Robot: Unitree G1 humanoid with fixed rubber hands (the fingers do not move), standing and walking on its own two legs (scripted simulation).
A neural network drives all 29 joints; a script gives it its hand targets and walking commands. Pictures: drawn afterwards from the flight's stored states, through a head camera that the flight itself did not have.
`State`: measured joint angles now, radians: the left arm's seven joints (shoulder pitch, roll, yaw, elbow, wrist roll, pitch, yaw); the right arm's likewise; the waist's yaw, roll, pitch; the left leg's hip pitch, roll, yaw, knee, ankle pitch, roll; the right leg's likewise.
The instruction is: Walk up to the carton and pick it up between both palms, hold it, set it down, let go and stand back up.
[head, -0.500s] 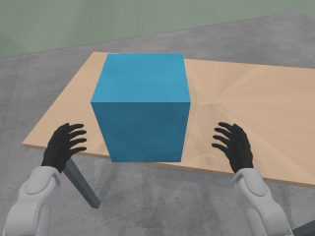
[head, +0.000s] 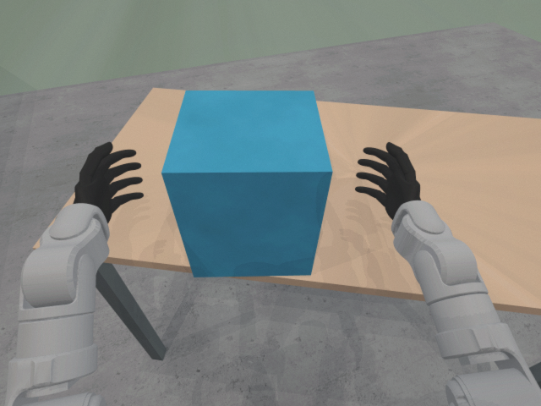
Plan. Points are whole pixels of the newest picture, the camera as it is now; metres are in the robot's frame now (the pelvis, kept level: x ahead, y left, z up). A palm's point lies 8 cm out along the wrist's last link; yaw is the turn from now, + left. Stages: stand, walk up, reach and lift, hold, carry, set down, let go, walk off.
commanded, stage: reach and lift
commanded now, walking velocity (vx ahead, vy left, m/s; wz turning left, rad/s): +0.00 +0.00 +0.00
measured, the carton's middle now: (251, 187) +0.45 +0.04 +0.08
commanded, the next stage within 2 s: none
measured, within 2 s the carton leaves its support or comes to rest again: neither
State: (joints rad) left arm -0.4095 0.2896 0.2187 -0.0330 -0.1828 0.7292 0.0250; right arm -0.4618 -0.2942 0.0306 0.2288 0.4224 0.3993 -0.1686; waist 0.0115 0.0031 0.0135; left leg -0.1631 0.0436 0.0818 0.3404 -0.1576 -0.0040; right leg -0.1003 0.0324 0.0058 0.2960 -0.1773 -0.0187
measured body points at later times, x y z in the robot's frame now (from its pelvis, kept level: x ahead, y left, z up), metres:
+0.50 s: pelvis +0.00 -0.01 +0.00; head -0.01 -0.01 +0.45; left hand +0.41 +0.24 +0.22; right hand +0.44 -0.18 +0.21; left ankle +0.02 +0.12 -0.75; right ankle -0.01 -0.11 -0.75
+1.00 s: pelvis +0.00 -0.01 +0.00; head +0.00 +0.01 +0.45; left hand +0.45 +0.23 +0.23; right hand +0.47 -0.15 +0.23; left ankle +0.02 +0.12 -0.75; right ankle -0.01 -0.11 -0.75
